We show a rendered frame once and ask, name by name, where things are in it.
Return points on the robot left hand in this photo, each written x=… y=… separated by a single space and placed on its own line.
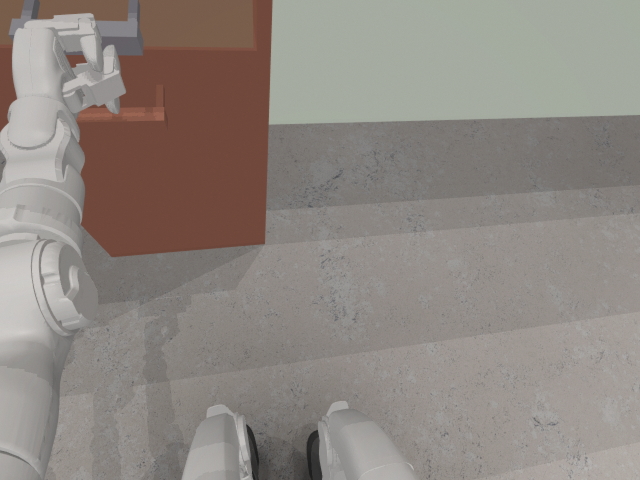
x=41 y=68

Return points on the left robot upper arm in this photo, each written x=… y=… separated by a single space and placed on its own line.
x=46 y=296

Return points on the left robot forearm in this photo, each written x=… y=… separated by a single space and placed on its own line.
x=41 y=192

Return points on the right robot thigh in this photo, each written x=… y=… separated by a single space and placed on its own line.
x=352 y=440

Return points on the cabinet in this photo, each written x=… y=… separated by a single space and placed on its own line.
x=202 y=184

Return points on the right robot shin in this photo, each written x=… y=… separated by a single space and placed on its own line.
x=327 y=472

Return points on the handle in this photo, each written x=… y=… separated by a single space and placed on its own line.
x=129 y=120
x=124 y=35

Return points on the drawer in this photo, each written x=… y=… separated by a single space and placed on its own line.
x=163 y=23

